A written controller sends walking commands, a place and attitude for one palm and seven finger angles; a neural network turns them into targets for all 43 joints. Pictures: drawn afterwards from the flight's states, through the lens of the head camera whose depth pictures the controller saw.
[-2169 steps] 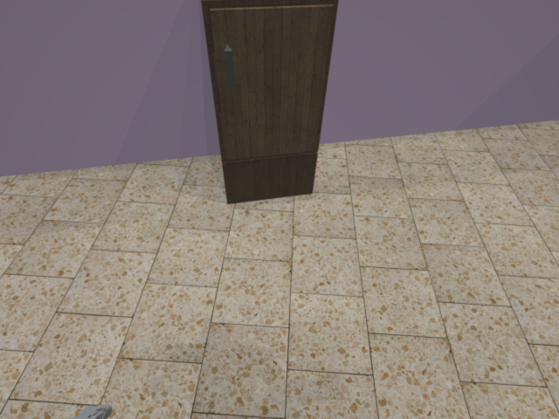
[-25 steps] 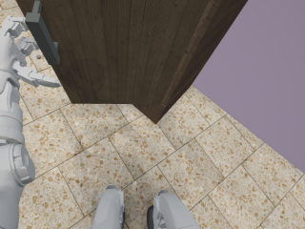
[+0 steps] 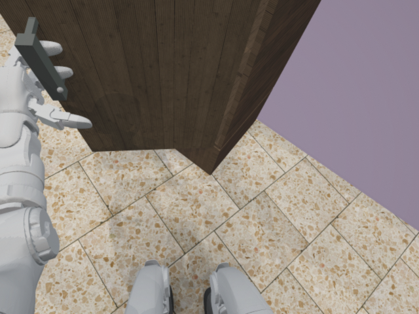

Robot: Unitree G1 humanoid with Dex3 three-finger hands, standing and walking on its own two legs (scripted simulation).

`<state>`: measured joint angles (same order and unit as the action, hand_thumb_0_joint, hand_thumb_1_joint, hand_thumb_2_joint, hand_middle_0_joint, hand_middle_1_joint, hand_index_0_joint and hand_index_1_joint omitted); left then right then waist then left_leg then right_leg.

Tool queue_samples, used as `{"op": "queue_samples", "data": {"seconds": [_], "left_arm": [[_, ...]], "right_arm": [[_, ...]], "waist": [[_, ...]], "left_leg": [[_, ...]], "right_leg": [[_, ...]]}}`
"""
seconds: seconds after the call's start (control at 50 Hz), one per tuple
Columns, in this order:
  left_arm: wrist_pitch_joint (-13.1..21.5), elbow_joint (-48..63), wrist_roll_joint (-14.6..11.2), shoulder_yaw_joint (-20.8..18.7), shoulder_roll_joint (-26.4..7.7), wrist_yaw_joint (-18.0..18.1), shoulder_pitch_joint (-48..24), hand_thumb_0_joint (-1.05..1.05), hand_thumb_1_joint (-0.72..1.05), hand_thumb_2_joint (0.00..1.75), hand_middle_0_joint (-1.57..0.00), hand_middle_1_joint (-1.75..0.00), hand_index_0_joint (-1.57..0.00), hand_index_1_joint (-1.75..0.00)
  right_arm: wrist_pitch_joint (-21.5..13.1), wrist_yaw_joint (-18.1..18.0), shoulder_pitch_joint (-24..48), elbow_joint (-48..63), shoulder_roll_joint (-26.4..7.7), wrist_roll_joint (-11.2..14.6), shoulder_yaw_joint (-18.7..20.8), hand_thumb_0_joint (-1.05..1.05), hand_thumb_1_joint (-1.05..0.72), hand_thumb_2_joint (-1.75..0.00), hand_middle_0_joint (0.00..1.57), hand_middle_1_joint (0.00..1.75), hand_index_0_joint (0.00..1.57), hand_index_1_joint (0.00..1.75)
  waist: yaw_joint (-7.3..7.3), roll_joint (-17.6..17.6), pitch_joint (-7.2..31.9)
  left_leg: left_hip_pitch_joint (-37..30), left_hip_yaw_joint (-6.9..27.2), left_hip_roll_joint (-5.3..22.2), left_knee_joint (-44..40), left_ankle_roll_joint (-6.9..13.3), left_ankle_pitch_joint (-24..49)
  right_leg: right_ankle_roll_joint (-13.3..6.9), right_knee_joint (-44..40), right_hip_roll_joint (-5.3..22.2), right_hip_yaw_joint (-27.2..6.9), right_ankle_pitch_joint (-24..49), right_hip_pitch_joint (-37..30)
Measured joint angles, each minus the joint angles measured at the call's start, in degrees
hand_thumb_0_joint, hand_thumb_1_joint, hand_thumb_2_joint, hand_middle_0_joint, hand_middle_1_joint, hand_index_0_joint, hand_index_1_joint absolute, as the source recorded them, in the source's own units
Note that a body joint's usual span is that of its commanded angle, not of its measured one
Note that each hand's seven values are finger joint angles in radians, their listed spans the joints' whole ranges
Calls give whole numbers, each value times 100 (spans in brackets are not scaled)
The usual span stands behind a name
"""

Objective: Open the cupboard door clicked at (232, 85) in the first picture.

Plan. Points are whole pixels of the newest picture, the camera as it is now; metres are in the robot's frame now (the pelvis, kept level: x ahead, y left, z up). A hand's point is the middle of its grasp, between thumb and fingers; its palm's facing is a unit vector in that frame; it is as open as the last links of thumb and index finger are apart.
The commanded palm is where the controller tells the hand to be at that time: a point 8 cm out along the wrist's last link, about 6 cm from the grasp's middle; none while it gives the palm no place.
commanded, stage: slide the fingers in behind the handle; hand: left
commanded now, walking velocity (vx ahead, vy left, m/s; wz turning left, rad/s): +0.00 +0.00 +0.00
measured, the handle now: (47, 61) +0.56 +0.26 +0.06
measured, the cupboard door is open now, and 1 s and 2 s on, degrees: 43 44 72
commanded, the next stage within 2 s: close the thumb around the handle in 0.26 s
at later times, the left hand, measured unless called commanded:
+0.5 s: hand (55, 93) +0.50 +0.24 +0.06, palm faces +0.06 -1.00 -0.01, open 13.6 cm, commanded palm +0.48 +0.27 +0.05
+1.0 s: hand (56, 93) +0.50 +0.24 +0.06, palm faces +0.05 -1.00 -0.01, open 6.3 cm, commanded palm +0.48 +0.27 +0.05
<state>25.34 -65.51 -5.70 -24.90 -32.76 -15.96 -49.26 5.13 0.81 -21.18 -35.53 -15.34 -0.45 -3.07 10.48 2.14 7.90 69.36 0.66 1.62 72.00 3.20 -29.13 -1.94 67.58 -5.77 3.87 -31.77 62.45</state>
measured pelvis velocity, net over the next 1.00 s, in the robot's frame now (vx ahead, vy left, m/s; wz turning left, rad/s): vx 0.00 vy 0.01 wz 0.00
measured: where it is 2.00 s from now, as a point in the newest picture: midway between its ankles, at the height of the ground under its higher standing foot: outside the picture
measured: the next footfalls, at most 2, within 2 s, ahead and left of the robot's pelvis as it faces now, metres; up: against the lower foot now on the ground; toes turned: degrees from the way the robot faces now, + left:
none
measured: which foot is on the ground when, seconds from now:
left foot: down 0.00-1.00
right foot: down 0.00-1.00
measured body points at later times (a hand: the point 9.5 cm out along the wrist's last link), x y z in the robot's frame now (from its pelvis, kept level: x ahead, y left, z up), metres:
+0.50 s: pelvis -0.01 +0.00 +0.00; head +0.14 +0.04 +0.42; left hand +0.49 +0.29 +0.06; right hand +0.02 -0.27 -0.11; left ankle +0.03 +0.08 -0.63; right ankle +0.00 -0.11 -0.63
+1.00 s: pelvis +0.00 +0.01 +0.00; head +0.14 +0.05 +0.42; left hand +0.49 +0.29 +0.06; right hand +0.01 -0.26 -0.10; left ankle +0.03 +0.08 -0.63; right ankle +0.00 -0.11 -0.63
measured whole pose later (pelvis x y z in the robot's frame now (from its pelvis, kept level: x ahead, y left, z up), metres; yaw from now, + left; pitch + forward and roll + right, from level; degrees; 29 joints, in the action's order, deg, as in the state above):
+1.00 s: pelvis +0.00 +0.01 +0.00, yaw +0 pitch +26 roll -6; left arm 25.9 -66.1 -6.6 -23.7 -32.2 -16.8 -49.3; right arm 4.8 0.4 -20.7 -36.2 -15.6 -0.3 -3.0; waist 9.9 2.1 8.0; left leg 69.3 0.7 1.3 72.0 3.7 -28.9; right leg -1.5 67.3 -5.5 3.9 -31.5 62.2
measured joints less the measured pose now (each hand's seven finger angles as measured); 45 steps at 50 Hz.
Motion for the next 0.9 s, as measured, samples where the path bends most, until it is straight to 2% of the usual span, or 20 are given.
{"op": "queue_samples", "data": {"seconds": [0.22,0.48,0.64,0.9], "left_arm": [[9,-172,-73,-4,-164,-166,-36,-2,-50,30,-30,-120,-29,-120],[-47,-99,-116,23,-120,-202,-59,-2,-45,32,-30,-120,-30,-120],[-10,-128,-97,4,-116,-174,-32,-1,-16,45,-32,-123,-32,-124],[24,-36,-116,61,-21,-99,2,0,53,74,-35,-130,-37,-131]], "right_arm": [[-49,-59,88,0,-58,49,-12,0,-91,-90,20,30,20,30],[-69,-72,132,-10,-81,56,-2,0,-91,-90,20,30,20,30],[-80,-56,106,-11,-33,49,-28,0,-91,-90,20,30,20,30],[-50,-43,58,-59,-31,20,7,0,-91,-90,20,30,20,30]], "waist": [[-11,-40,-27],[-36,-30,-10],[-19,-22,4],[-45,10,1]], "left_leg": [[-2,41,11,25,-37,24],[64,47,5,72,-26,25],[32,24,5,62,-3,12],[37,5,-24,32,37,20]], "right_leg": [[-40,38,-14,42,9,-2],[-29,79,-9,50,9,58],[-6,58,-8,25,9,26],[40,9,20,5,23,17]]}}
